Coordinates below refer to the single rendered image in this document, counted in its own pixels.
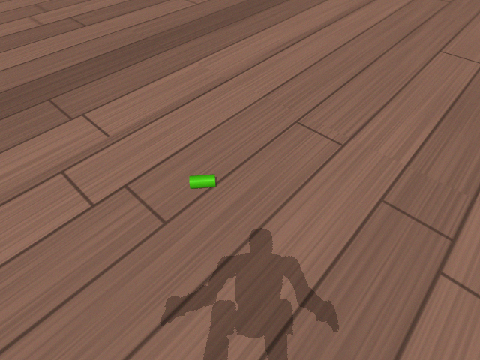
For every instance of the can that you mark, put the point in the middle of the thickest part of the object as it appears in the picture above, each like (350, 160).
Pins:
(202, 181)

